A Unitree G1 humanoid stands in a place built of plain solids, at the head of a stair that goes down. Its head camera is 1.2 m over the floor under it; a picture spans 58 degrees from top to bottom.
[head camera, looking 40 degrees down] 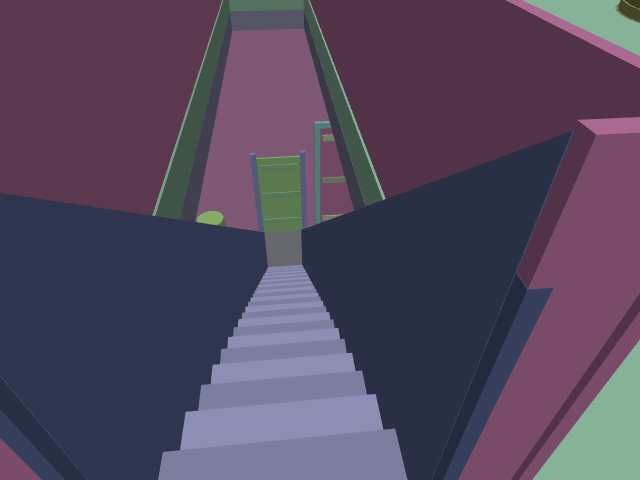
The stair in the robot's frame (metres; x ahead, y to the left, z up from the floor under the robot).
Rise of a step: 0.20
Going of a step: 0.24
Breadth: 0.83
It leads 6 degrees to the left of straight ahead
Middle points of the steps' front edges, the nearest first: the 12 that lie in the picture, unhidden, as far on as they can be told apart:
0.66 0.12 -0.20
0.90 0.15 -0.39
1.14 0.17 -0.59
1.38 0.20 -0.79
1.62 0.22 -0.98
1.86 0.25 -1.18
2.10 0.27 -1.38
2.34 0.30 -1.57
2.58 0.32 -1.77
2.82 0.35 -1.97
3.06 0.37 -2.17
3.30 0.39 -2.36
